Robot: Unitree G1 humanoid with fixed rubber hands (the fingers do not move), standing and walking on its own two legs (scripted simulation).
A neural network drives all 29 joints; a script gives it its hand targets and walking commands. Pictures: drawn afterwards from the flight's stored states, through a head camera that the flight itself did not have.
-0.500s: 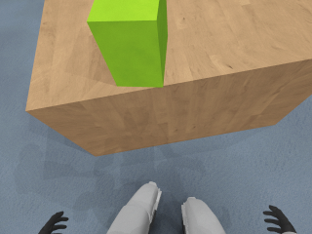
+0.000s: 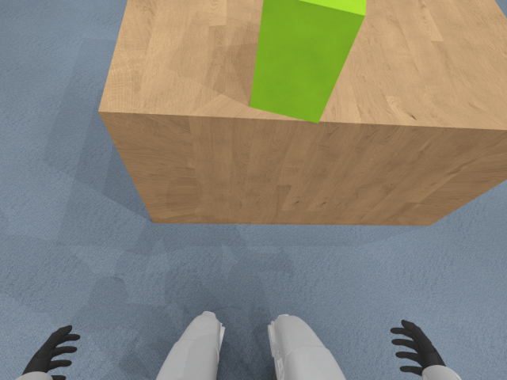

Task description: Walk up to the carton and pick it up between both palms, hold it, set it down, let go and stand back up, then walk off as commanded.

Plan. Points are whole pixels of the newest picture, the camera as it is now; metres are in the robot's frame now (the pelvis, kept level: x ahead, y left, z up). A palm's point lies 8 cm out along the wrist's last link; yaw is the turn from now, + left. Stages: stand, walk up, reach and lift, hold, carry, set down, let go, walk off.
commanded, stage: walk off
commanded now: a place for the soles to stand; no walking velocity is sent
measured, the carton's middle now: (304, 31) +0.76 -0.05 +0.05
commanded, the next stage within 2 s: none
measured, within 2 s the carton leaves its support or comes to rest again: neither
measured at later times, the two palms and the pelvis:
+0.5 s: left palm out of the picture -0.06 +0.28 -0.07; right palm out of the picture -0.11 -0.34 -0.12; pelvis -0.16 -0.01 +0.01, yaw -2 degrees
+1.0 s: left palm out of the picture -0.27 +0.35 -0.13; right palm out of the picture -0.26 -0.26 -0.08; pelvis -0.35 +0.03 +0.00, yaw -5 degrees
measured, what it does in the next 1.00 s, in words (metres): walks backwards: right foot, then left foot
